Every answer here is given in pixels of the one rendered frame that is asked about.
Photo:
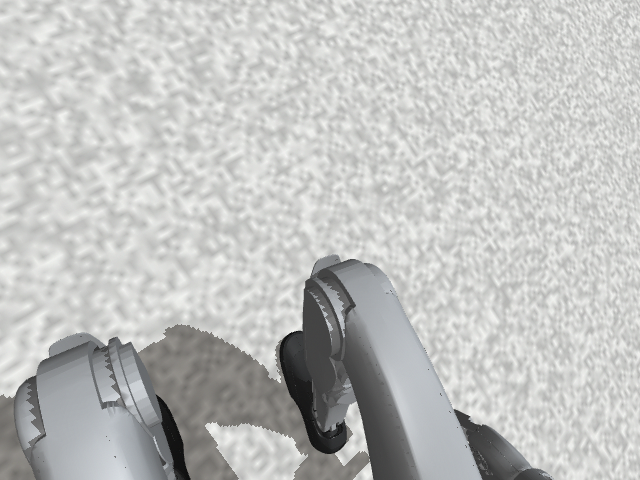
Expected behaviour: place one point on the right robot hand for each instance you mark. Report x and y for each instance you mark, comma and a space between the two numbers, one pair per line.
495, 457

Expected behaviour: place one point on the left robot foot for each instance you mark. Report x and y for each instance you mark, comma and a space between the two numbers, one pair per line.
174, 441

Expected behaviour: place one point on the right robot foot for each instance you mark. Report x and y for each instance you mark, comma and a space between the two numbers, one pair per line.
299, 384

